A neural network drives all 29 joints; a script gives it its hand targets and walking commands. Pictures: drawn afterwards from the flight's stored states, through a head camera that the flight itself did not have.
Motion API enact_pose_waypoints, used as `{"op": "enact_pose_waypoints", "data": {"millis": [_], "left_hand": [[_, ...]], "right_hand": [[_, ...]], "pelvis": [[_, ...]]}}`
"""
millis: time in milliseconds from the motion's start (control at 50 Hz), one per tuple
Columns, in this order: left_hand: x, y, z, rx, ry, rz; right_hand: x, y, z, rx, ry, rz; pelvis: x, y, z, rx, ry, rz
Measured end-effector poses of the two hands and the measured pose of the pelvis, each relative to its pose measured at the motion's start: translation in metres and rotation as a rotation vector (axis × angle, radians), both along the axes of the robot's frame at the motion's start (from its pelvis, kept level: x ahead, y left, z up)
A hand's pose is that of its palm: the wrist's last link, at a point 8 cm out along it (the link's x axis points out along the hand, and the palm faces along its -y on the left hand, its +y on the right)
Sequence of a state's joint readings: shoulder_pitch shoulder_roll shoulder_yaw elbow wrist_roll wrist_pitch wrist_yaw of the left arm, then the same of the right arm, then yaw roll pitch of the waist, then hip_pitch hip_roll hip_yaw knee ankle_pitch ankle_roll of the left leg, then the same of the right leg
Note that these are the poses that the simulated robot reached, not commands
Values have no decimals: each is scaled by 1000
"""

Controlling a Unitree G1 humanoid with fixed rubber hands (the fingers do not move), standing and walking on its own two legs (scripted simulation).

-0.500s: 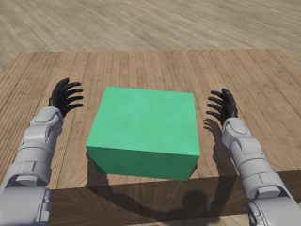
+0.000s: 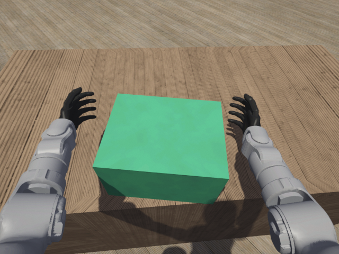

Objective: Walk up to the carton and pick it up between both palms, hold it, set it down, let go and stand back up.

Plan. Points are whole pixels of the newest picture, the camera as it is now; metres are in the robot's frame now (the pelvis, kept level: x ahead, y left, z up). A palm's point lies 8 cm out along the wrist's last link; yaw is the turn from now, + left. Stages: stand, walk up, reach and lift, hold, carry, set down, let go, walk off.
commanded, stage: reach and lift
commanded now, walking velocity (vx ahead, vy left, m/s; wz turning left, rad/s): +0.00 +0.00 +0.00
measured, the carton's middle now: (164, 148) +0.39 +0.01 -0.01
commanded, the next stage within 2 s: none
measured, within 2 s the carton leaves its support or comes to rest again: neither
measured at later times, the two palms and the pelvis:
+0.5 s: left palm (83, 145) +0.39 +0.22 +0.01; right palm (239, 150) +0.37 -0.19 +0.00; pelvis -0.04 +0.00 -0.04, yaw +0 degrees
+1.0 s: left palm (91, 141) +0.41 +0.20 +0.01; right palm (237, 145) +0.37 -0.18 +0.01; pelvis -0.04 +0.00 -0.04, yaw +0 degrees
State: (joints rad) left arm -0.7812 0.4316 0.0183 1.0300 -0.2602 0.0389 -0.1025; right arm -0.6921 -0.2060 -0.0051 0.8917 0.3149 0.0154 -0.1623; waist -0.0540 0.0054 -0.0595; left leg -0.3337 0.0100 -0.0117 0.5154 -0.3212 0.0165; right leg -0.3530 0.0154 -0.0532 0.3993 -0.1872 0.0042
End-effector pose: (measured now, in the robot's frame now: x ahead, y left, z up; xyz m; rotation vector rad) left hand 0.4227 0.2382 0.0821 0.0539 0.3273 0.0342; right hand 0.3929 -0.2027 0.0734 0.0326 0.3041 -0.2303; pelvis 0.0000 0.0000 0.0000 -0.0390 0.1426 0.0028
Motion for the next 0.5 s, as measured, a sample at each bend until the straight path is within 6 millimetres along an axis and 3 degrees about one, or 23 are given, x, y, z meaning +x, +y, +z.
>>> {"op": "enact_pose_waypoints", "data": {"millis": [240, 380, 500], "left_hand": [[-26, 2, -61, 16, 22, 39], [-30, -4, -74, 14, -15, 44], [-28, -14, -75, 0, -44, 34]], "right_hand": [[-22, 9, -60, -2, 37, 12], [-26, 11, -73, -13, 14, 21], [-27, 12, -72, -14, -9, 29]], "pelvis": [[-11, -1, -16, -4, 123, 4], [-26, -1, -30, -2, 186, 1], [-38, 0, -38, 1, 220, -1]]}}
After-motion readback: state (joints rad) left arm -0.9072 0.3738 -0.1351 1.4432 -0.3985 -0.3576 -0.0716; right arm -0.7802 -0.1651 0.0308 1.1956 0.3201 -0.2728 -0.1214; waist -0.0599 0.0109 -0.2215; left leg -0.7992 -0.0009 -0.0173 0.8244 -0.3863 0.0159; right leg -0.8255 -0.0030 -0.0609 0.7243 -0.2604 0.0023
